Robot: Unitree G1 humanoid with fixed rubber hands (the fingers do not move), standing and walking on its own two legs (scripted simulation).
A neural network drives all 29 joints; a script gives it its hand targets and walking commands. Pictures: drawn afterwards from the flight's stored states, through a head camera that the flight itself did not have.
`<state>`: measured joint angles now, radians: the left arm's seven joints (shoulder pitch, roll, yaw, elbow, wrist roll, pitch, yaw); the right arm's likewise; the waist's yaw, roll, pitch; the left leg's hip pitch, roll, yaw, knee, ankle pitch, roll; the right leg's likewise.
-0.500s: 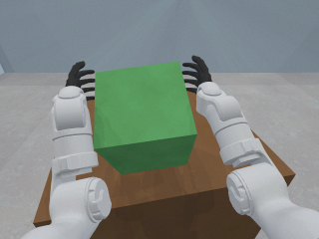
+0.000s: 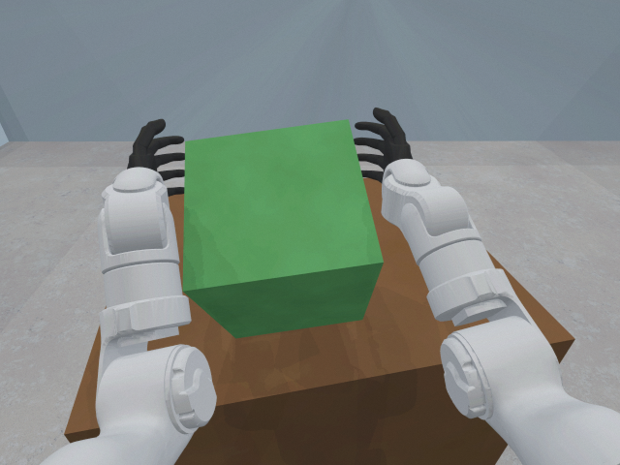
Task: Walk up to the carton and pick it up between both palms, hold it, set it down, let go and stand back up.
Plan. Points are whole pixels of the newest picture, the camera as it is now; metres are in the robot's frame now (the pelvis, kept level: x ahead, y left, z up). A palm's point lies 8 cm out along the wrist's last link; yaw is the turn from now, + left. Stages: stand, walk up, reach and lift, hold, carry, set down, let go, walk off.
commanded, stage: hold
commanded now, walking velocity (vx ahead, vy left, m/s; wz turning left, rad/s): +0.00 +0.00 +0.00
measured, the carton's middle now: (285, 242) +0.39 -0.02 +0.16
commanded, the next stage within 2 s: set down in 0.12 s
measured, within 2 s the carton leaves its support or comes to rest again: neither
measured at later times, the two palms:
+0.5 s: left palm (155, 163) +0.38 +0.13 +0.29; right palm (410, 149) +0.35 -0.17 +0.31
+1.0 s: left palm (169, 213) +0.42 +0.14 +0.21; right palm (385, 186) +0.38 -0.16 +0.24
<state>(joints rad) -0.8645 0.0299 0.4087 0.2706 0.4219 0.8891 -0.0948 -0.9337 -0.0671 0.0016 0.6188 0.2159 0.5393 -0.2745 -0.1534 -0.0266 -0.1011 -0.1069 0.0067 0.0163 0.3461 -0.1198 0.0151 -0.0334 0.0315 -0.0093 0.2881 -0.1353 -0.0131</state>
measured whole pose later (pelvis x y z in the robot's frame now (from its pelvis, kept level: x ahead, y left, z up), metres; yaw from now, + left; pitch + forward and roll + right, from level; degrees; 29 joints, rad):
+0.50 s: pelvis +0.00 +0.00 +0.00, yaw +0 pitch -7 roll -1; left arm -0.93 0.03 0.45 0.40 0.46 0.73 -0.16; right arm -0.94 -0.02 -0.18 0.62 0.13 0.34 -0.20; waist -0.15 -0.03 -0.10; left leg -0.10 0.01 0.02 0.34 -0.12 0.02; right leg -0.03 0.03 -0.01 0.29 -0.14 -0.01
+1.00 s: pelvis +0.01 +0.00 +0.00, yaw +0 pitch -8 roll -1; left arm -0.80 0.03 0.41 0.38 0.42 0.58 -0.14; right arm -0.82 0.03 -0.15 0.62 0.06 0.07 -0.20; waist -0.15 -0.08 0.06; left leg -0.04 -0.01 0.02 0.31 -0.12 0.02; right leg 0.02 0.02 -0.01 0.27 -0.15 0.00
